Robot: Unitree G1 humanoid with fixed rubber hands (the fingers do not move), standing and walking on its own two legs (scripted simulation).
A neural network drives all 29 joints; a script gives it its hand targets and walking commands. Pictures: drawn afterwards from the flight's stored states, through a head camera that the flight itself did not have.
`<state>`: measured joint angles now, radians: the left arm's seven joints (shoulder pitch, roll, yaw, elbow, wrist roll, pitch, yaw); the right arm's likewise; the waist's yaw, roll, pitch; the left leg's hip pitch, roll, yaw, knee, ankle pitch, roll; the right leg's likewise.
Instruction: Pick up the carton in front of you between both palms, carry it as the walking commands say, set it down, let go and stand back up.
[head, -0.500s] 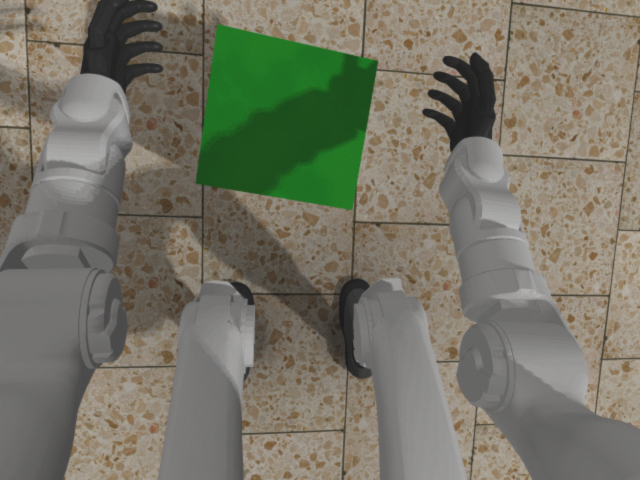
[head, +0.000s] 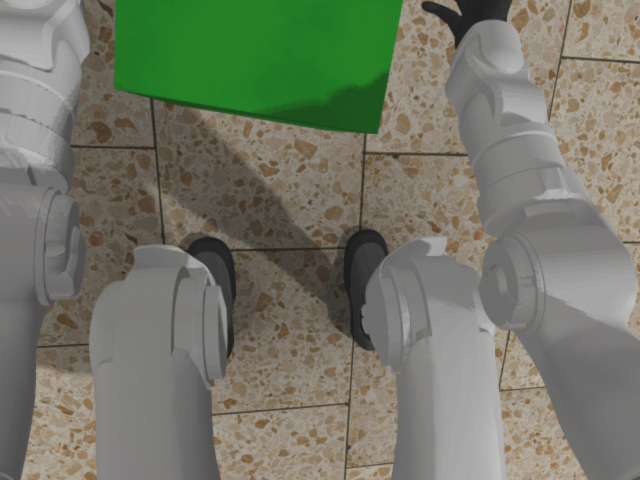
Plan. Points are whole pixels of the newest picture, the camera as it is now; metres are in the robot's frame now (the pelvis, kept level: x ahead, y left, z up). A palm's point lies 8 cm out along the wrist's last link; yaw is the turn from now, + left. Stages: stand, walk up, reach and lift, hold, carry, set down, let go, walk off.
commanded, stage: reach and lift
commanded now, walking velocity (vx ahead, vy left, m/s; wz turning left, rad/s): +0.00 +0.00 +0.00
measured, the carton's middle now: (266, 17) +0.53 +0.05 -0.25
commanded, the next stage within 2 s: none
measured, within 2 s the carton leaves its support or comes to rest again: leaves its support in 0.70 s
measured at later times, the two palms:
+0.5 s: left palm out of the picture +0.55 +0.19 -0.18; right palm (445, 14) +0.53 -0.11 -0.17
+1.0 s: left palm out of the picture +0.53 +0.20 -0.09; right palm out of the picture +0.51 -0.10 -0.08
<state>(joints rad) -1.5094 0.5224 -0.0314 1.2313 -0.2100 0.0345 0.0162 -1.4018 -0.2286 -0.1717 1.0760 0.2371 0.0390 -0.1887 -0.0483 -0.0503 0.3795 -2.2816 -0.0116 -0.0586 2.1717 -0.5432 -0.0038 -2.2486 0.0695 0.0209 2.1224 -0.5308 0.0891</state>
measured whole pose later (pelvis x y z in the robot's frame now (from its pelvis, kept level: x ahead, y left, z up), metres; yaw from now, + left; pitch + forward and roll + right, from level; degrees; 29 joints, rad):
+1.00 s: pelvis +0.01 +0.00 +0.01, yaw +2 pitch +40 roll -3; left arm -1.27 0.27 0.10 0.93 -0.02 0.28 0.06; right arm -1.08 0.03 -0.46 0.67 0.02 0.21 -0.20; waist -0.02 -0.07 0.05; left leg -2.27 -0.08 -0.07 2.12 -0.54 -0.04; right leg -2.23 0.11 0.06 2.09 -0.57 0.12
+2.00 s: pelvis +0.07 -0.01 +0.28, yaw +6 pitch +28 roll -1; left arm -0.59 -0.04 0.32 0.69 0.20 0.32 0.04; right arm -0.54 0.16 -0.43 0.60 -0.19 0.28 -0.08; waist -0.02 -0.02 -0.24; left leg -1.23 -0.09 -0.12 1.19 -0.44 -0.03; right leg -1.21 0.10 0.12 1.19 -0.46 0.04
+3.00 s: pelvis +0.10 -0.01 +0.40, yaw +6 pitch -4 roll +0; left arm -0.33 -0.17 0.31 0.41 0.32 0.63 0.01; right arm -0.36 0.18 -0.34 0.41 -0.32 0.59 0.01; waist -0.01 -0.01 -0.01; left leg -0.18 -0.04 -0.14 0.45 -0.20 -0.02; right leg -0.17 0.05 0.14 0.45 -0.22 0.01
